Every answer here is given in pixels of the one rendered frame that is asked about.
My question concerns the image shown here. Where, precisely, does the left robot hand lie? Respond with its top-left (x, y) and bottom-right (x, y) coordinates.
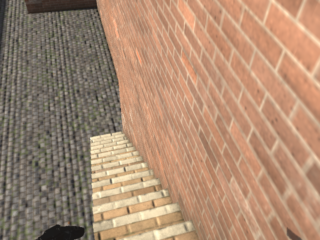
top-left (35, 224), bottom-right (85, 240)

